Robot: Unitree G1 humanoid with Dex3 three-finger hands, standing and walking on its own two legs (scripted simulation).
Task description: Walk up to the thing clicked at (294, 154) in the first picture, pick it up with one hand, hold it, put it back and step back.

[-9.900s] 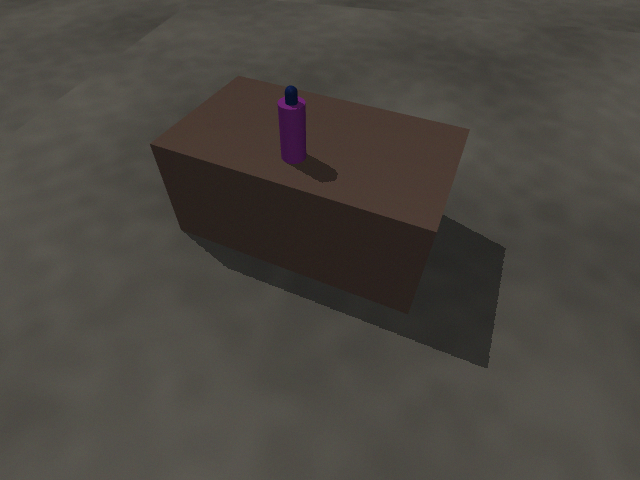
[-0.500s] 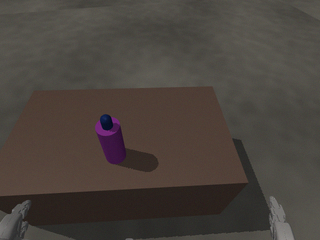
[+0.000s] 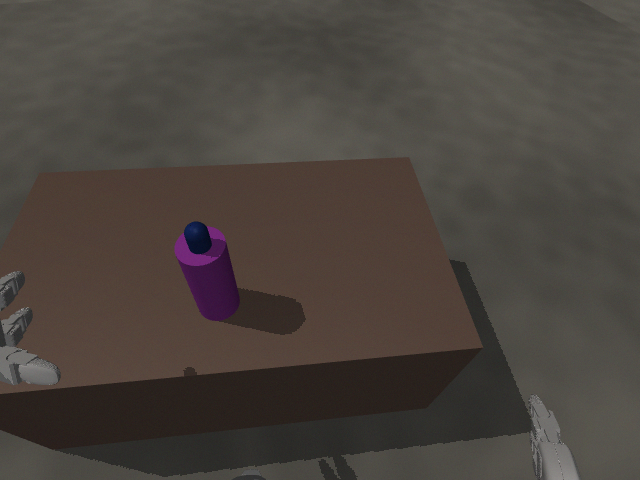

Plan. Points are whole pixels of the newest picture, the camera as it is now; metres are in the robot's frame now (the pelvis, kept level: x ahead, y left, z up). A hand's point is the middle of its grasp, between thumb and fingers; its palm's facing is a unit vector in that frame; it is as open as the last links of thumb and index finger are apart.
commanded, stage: go down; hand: left
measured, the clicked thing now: (208, 269) +0.50 +0.20 -0.14
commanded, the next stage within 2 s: none
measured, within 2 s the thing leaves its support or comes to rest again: neither
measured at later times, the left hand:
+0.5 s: hand (19, 298) +0.33 +0.36 +0.05, palm faces +0.21 -0.97 -0.11, open 17.6 cm
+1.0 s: hand (14, 262) +0.37 +0.38 +0.06, palm faces +0.21 -0.97 -0.07, open 17.6 cm
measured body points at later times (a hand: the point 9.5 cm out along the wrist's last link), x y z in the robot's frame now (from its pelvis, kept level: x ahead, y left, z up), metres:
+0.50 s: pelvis +0.00 +0.00 +0.00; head +0.05 +0.02 +0.45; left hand +0.31 +0.41 +0.06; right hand +0.15 -0.27 -0.05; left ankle +0.02 +0.12 -0.69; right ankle -0.02 -0.15 -0.69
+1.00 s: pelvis +0.00 +0.01 +0.00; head +0.07 +0.04 +0.44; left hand +0.35 +0.43 +0.07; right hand +0.15 -0.26 -0.05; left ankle +0.02 +0.12 -0.69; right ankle -0.02 -0.15 -0.69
